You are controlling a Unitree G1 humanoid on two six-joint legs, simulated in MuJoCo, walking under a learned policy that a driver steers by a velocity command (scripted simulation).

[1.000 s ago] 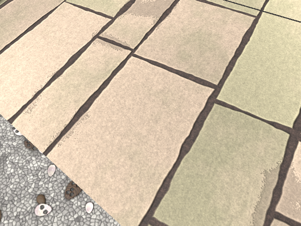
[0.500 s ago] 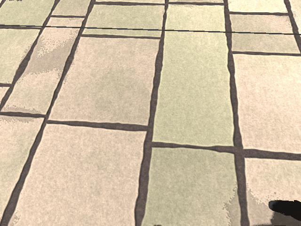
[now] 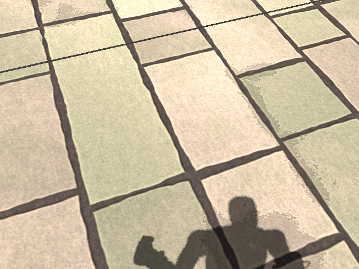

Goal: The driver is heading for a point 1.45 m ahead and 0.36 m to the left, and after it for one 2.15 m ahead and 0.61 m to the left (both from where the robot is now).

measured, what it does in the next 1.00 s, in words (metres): steps on the spot: right foot, then left foot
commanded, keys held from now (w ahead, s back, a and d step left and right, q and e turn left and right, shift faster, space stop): shift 1.00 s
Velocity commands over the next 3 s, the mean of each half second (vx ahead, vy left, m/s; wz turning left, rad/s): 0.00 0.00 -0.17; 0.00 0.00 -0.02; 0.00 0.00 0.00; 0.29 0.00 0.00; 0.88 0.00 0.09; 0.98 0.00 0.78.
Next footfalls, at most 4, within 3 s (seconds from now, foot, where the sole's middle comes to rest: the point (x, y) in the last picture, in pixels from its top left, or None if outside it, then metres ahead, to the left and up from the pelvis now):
0.10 right None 0.04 -0.14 -0.78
0.40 left None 0.05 0.11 -0.78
2.00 right None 0.12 -0.17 -0.78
2.46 left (178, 232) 0.56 -0.01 -0.78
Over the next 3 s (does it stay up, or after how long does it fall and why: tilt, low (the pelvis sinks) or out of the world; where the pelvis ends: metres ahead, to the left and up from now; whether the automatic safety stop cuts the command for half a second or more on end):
stays up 0.86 -0.02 -0.03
